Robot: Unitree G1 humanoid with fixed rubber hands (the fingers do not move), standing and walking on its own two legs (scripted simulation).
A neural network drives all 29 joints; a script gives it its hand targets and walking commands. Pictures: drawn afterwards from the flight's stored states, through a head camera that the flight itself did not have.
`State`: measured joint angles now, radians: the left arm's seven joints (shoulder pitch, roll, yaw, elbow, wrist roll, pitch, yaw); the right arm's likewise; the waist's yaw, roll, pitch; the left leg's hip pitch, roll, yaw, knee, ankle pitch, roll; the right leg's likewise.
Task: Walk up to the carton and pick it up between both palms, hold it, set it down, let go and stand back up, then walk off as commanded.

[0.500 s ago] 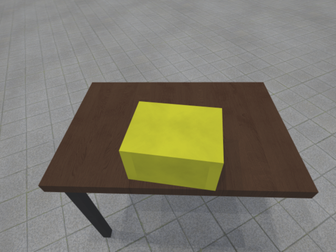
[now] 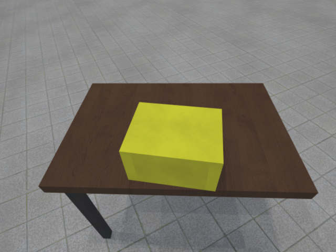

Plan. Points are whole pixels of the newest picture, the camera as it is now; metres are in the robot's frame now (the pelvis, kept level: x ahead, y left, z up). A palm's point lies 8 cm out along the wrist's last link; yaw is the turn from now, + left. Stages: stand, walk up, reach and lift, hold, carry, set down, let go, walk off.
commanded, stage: stand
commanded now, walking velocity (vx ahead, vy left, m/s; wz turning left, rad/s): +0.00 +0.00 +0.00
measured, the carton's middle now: (175, 144) +0.46 +0.01 -0.03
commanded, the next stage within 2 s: walk up in 0.20 s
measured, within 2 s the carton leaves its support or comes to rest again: neither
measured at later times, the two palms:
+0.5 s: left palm out of the picture +0.08 +0.24 -0.13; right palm out of the picture +0.08 -0.26 -0.12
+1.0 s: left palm out of the picture +0.10 +0.24 -0.13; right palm out of the picture +0.10 -0.26 -0.12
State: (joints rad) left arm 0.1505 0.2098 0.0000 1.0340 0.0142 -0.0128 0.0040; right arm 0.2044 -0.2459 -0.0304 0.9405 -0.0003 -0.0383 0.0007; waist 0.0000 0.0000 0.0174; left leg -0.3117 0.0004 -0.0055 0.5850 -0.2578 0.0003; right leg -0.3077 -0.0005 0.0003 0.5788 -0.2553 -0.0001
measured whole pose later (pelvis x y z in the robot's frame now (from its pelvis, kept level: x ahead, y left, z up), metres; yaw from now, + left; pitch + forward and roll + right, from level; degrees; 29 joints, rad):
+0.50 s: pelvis +0.00 +0.00 +0.00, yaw +0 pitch -1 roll +0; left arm 0.15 0.21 0.00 1.04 0.03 -0.01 0.00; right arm 0.20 -0.25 -0.03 0.94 0.00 -0.04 0.00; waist 0.00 0.00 0.01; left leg -0.31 0.00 -0.01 0.58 -0.26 0.00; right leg -0.31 0.00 0.00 0.58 -0.26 0.00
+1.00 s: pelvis +0.02 +0.00 +0.00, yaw +0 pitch +0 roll +0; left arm 0.15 0.22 0.00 1.04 0.03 -0.02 0.00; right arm 0.20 -0.25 -0.03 0.94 0.00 -0.05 0.00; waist 0.00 0.00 -0.03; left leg -0.30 0.00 -0.01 0.58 -0.29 0.00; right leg -0.30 0.00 0.00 0.58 -0.28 0.00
